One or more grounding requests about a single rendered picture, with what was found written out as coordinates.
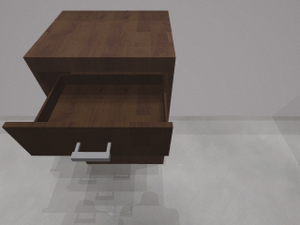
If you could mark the cabinet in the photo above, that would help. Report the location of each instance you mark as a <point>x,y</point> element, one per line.
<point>106,42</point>

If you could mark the drawer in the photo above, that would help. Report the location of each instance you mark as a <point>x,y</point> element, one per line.
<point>127,110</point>

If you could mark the handle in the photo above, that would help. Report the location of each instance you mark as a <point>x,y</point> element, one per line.
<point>77,156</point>

